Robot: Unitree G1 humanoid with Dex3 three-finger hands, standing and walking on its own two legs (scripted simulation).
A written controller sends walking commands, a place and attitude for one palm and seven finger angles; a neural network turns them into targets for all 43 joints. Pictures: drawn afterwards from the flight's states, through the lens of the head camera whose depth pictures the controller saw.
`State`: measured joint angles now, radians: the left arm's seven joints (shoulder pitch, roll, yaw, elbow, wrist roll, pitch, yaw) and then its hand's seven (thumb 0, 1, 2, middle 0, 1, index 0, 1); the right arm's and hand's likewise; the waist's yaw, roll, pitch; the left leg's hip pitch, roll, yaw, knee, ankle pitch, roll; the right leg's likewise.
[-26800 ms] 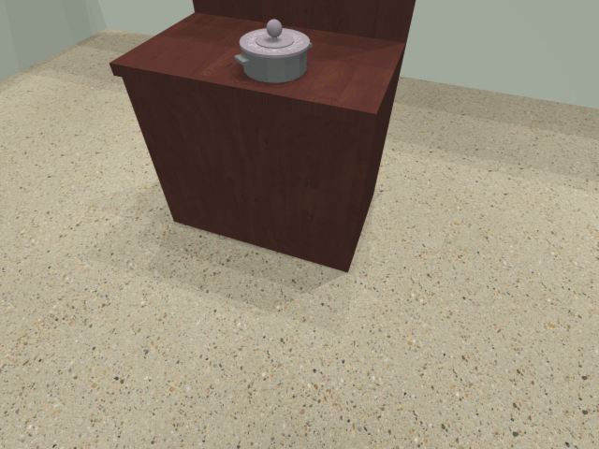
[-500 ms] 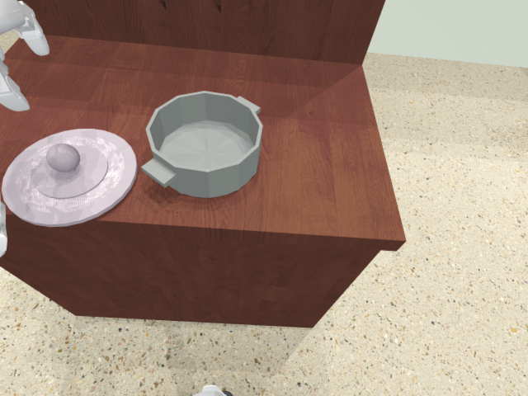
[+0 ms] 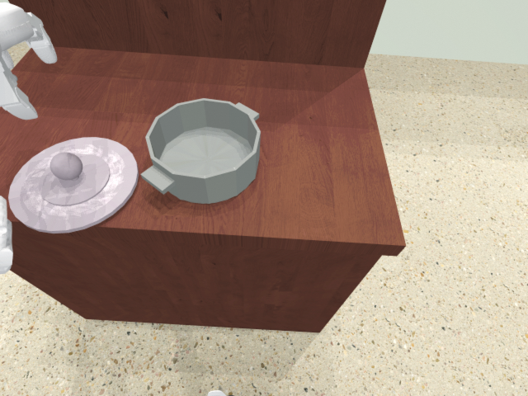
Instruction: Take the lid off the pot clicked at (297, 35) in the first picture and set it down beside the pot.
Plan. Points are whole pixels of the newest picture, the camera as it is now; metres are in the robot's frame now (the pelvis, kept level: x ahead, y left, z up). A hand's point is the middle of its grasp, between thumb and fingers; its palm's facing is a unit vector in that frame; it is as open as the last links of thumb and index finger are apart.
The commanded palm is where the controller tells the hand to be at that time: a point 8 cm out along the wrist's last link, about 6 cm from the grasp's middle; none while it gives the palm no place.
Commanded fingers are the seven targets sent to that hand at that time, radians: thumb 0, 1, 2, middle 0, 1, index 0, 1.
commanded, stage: draw the hand back to the body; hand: left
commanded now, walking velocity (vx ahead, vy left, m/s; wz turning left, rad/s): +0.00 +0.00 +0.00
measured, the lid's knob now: (66, 166) +0.48 +0.30 +0.05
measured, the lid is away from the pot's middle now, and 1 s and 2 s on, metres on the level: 0.23 0.23 0.23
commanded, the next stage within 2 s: none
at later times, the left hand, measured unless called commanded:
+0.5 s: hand (38, 80) +0.44 +0.24 +0.24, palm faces +0.33 -0.89 -0.32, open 11.0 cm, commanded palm +0.38 +0.28 +0.26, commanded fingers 0.00 0.13 0.77 -0.35 -0.69 -0.35 -0.69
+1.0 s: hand (39, 132) +0.36 +0.21 +0.24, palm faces +0.45 -0.86 -0.24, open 8.8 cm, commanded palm +0.30 +0.25 +0.25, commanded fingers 0.00 0.73 0.87 -0.23 -0.38 -0.23 -0.38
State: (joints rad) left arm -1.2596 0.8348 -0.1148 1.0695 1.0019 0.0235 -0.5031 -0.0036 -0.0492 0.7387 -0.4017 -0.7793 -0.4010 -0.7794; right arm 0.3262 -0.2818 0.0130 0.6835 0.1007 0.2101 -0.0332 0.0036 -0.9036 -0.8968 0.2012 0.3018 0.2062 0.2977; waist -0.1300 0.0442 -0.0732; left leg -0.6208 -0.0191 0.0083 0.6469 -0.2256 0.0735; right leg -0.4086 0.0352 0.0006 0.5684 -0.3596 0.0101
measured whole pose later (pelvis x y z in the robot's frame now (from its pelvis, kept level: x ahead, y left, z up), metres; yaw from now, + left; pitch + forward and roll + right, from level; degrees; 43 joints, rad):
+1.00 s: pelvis +0.02 -0.07 +0.02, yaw -1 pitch -1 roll +0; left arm -0.24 0.46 0.38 0.13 -0.10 -0.05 0.07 0.00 0.50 0.83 -0.28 -0.50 -0.28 -0.50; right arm 0.17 -0.28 0.02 0.67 0.06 -0.02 -0.05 0.01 -0.90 -0.90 0.20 0.30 0.20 0.30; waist 0.01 0.04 0.00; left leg -0.22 0.03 0.02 0.42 -0.18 -0.01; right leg -0.03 0.08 0.03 0.37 -0.31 -0.07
